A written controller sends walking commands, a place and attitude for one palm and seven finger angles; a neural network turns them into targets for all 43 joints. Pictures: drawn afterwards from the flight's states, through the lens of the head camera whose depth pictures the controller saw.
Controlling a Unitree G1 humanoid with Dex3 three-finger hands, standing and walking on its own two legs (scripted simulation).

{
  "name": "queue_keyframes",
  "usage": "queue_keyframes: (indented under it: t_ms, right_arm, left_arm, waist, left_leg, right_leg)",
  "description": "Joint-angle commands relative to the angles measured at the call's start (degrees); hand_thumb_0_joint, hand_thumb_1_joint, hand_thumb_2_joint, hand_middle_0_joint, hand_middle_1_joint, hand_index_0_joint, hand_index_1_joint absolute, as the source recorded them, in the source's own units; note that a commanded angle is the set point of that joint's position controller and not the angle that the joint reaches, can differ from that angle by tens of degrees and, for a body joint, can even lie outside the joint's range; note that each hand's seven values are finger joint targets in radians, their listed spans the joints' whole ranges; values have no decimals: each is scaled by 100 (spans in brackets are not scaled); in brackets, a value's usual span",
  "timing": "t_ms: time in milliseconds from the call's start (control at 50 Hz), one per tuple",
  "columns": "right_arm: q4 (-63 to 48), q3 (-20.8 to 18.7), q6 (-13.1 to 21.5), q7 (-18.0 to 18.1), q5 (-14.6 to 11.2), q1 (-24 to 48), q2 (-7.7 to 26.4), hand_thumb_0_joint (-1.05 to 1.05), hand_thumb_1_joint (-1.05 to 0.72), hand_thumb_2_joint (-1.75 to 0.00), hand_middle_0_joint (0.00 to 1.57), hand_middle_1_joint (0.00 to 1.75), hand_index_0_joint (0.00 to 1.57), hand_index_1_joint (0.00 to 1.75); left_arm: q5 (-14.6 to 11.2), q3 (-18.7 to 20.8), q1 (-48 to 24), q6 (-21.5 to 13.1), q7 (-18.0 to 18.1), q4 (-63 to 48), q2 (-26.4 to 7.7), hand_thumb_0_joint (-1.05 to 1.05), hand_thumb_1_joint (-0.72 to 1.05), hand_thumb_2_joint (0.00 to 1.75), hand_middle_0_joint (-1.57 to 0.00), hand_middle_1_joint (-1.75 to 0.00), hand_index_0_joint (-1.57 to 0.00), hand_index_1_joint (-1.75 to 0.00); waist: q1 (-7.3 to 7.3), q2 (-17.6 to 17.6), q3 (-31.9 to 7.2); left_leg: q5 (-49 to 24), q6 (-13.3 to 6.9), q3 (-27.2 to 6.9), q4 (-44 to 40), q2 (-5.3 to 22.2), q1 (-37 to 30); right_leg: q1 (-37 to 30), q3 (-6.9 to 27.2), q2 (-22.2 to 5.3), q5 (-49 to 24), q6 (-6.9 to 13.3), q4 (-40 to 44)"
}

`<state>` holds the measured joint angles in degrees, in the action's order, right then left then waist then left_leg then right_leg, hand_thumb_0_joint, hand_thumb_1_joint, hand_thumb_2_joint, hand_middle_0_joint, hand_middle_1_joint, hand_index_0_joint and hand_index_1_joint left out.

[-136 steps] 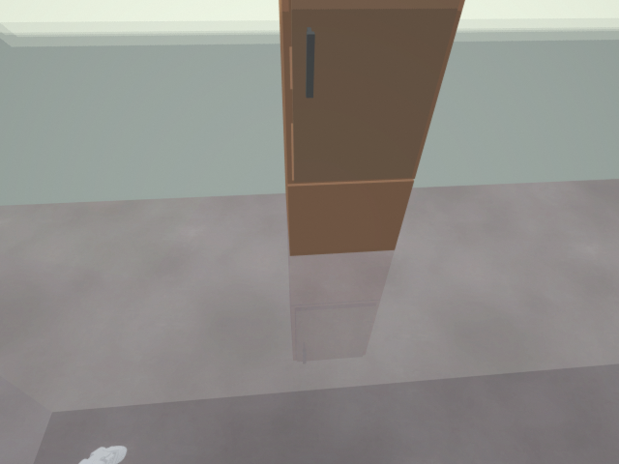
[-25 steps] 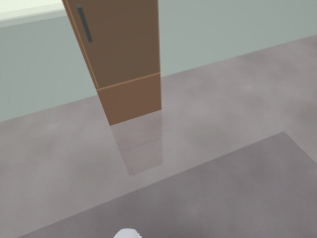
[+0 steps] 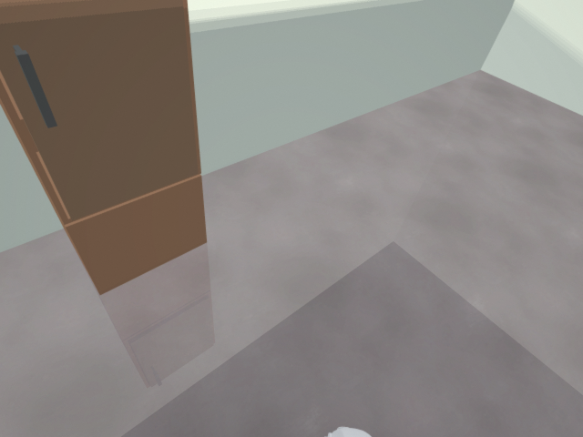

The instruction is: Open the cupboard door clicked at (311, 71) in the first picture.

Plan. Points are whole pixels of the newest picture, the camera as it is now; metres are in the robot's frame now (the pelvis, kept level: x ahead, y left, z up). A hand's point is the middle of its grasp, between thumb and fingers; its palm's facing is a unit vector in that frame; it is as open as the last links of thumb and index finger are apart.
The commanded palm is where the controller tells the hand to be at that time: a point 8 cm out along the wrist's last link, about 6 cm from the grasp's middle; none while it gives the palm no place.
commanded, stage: walk to a spot facing it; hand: left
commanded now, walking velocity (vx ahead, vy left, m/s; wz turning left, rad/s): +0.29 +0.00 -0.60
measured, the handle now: (34, 87) +0.72 +0.62 +0.06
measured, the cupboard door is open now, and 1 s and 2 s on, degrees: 0 0 0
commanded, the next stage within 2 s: turn to face it in 0.74 s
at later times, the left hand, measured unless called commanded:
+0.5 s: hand (234, 334) +0.35 +0.12 -0.19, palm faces -0.31 -0.93 -0.17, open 7.3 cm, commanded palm none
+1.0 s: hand (227, 257) +0.53 +0.17 -0.19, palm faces -0.48 -0.86 -0.20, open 7.3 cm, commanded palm none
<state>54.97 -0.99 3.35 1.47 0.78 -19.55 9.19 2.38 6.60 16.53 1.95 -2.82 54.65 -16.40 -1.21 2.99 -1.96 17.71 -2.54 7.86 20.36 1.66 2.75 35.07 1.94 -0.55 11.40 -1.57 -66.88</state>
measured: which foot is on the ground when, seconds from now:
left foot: down 0.00-0.34, up 0.36-0.76, down 0.78-1.00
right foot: up 0.00-0.32, down 0.34-0.80, up 0.82-1.00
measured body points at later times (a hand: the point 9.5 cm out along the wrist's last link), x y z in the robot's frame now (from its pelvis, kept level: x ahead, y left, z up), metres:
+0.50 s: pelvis +0.21 -0.03 -0.02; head +0.25 -0.02 +0.43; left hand +0.36 +0.17 -0.18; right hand +0.10 -0.23 -0.17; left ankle +0.18 +0.12 -0.64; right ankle +0.21 -0.08 -0.75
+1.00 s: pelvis +0.37 +0.02 -0.01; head +0.41 +0.04 +0.44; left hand +0.55 +0.21 -0.17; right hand +0.33 -0.23 -0.13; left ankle +0.44 +0.09 -0.75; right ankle +0.24 -0.08 -0.66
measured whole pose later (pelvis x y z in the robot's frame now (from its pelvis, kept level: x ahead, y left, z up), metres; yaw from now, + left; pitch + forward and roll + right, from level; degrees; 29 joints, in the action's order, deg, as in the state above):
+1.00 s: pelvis +0.37 +0.02 -0.01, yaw -33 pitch +0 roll -2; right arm 52.2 -0.7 0.9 1.2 1.4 -9.3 8.8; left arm 1.1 4.7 12.8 2.2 0.1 54.6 -14.3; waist -0.4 2.1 3.3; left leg 13.1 -2.1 10.1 29.4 5.8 16.3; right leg 25.1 -0.9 -2.2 25.0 -3.2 -62.7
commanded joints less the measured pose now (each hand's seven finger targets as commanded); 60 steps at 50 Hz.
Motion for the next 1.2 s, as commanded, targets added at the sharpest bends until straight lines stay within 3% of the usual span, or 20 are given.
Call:
queue_keyframes:
  t_ms: [0,180,240,280,300,320,340,360,380,400,480,600,720,740,780,800,860,940,1100,1180]
  right_arm:
    - [-35,-109,219,107,-20,-576,681,0,-90,-90,20,30,20,30]
    - [501,-93,168,162,72,-1453,663,0,-90,-90,20,30,20,30]
    - [536,-203,128,151,27,-1433,953,0,-90,-90,20,30,20,30]
    - [379,-246,114,119,-22,-1102,1083,0,-90,-90,20,30,20,30]
    - [248,-229,105,59,-100,-860,1027,0,-90,-90,20,30,20,30]
    - [18,-164,126,24,-190,-863,558,0,-90,-90,20,30,20,30]
    - [-204,-213,158,65,-155,-376,621,0,-90,-90,20,30,20,30]
    - [-289,-266,140,73,-101,-131,651,0,-90,-90,20,30,20,30]
    - [-276,-235,110,20,-42,-264,540,0,-90,-90,20,30,20,30]
    - [-181,-240,28,5,-19,-264,564,0,-90,-90,20,30,20,30]
    - [-108,-239,-248,7,26,-337,352,0,-90,-90,20,30,20,30]
    - [-479,-225,-269,-52,16,593,448,0,-90,-90,20,30,20,30]
    - [-707,-274,-178,1,-7,1022,714,0,-90,-90,20,30,20,30]
    - [-606,-325,-152,34,20,651,901,0,-90,-90,20,30,20,30]
    - [-533,-484,-146,18,64,-78,1804,0,-90,-90,20,30,20,30]
    - [-600,-404,-222,-8,29,-12,1599,0,-90,-90,20,30,20,30]
    - [-722,-216,-206,26,85,830,1014,0,-90,-90,20,30,20,30]
    - [-445,-178,-145,-3,56,819,828,0,-90,-90,20,30,20,30]
    - [35,-352,-291,-35,64,122,1059,0,-90,-90,20,30,20,30]
    - [33,-424,-363,-64,35,229,1085,0,-90,-90,20,30,20,30]
  left_arm:
    - [-14,-101,-275,-60,-10,-417,205,0,90,90,-20,-30,-20,-30]
    - [-68,-296,-1656,-123,-64,-688,447,0,90,90,-20,-30,-20,-30]
    - [-62,-259,-1098,-228,-6,-525,266,0,90,90,-20,-30,-20,-30]
    - [-36,-123,-33,-310,64,-221,-80,0,90,90,-20,-30,-20,-30]
    - [-28,-18,748,-364,92,0,-441,0,90,90,-20,-30,-20,-30]
    - [-93,69,1278,-417,162,87,-976,0,90,90,-20,-30,-20,-30]
    - [-249,96,1202,-371,240,58,-1160,0,90,90,-20,-30,-20,-30]
    - [-274,70,811,-315,282,-33,-997,0,90,90,-20,-30,-20,-30]
    - [-254,25,448,-373,312,-139,-775,0,90,90,-20,-30,-20,-30]
    - [-249,-51,66,-412,335,-190,-573,0,90,90,-20,-30,-20,-30]
    - [-117,-127,-370,-530,344,-221,-380,0,90,90,-20,-30,-20,-30]
    - [-130,-70,-223,-446,316,-258,-436,0,90,90,-20,-30,-20,-30]
    - [-136,41,-82,-245,376,-447,-620,0,90,90,-20,-30,-20,-30]
    - [-175,30,-137,-230,391,-504,-545,0,90,90,-20,-30,-20,-30]
    - [-264,-72,338,-231,340,-599,-24,0,90,90,-20,-30,-20,-30]
    - [-178,-37,369,-203,383,-545,-268,0,90,90,-20,-30,-20,-30]
    - [-99,-51,-90,-132,305,-506,-150,0,90,90,-20,-30,-20,-30]
    - [-143,-239,320,-56,305,-164,253,0,90,90,-20,-30,-20,-30]
    - [-166,-305,-508,-83,416,-202,258,0,90,90,-20,-30,-20,-30]
    - [-212,-246,-201,-134,452,-136,226,0,90,90,-20,-30,-20,-30]
  waist:
    - [35,-1148,990]
    - [369,-961,1229]
    - [93,-1317,507]
    - [-436,-1430,-60]
    - [-847,-1098,-523]
    - [-864,154,-1223]
    - [-801,48,-1355]
    - [-589,-594,-423]
    - [-318,-390,-264]
    - [-49,-574,63]
    - [423,-426,520]
    - [236,641,234]
    - [67,684,-223]
    - [251,454,-487]
    - [353,-2065,-1342]
    - [352,-1343,-1156]
    - [195,-1395,-23]
    - [2,-1479,-4]
    - [312,-1348,-88]
    - [67,-1140,-196]
  left_leg:
    - [-2807,462,-391,-723,1277,73]
    - [-5243,96,452,-272,1407,-952]
    - [-7623,135,779,964,1483,-1212]
    - [-7126,229,773,2473,1545,-402]
    - [-5147,319,817,4050,1460,943]
    - [1116,556,651,6143,401,2908]
    - [1643,455,-265,6973,276,3545]
    - [985,337,-652,6931,538,3783]
    - [453,456,-746,6627,770,3807]
    - [190,529,-814,6239,928,3489]
    - [204,677,-600,4967,917,2634]
    - [-500,824,-436,3331,636,2743]
    - [-602,722,-237,1283,167,1645]
    - [-1391,635,-296,550,357,678]
    - [-5445,-547,-2529,663,3064,-1411]
    - [-5127,-812,-2137,616,3065,-846]
    - [-3527,-552,-1344,94,2068,623]
    - [-2909,-417,-546,-222,1331,1021]
    - [-3092,-705,-1570,-207,1540,469]
    - [-2695,-492,-1722,208,1268,1074]
  right_leg:
    - [1128,-157,-165,-438,-41,-630]
    - [832,-1244,-6,-130,248,1785]
    - [-533,-1668,553,272,554,2653]
    - [-2302,-1450,533,189,774,3199]
    - [-4066,-795,-100,-525,1118,3643]
    - [-5533,2205,-1993,-1810,1998,3896]
    - [-5502,3195,-2406,-2257,2370,4406]
    - [-4691,2509,-2315,-2077,2261,4638]
    - [-4174,2177,-2066,-1957,1392,4713]
    - [-3321,1704,-1836,-1983,1061,4836]
    - [-1442,548,-1232,-2787,1328,4920]
    - [-1975,526,-674,-3400,1081,4338]
    - [-2655,1137,-666,-3504,811,3389]
    - [-2299,1043,-514,-3092,594,2908]
    - [-296,-12,420,2710,-50,133]
    - [-395,169,114,2808,-77,-603]
    - [-343,-19,-209,1870,-176,-691]
    - [-1133,-365,-209,1196,-173,652]
    - [-1400,-567,-249,1486,-202,2371]
    - [-2344,-616,-201,457,-131,3882]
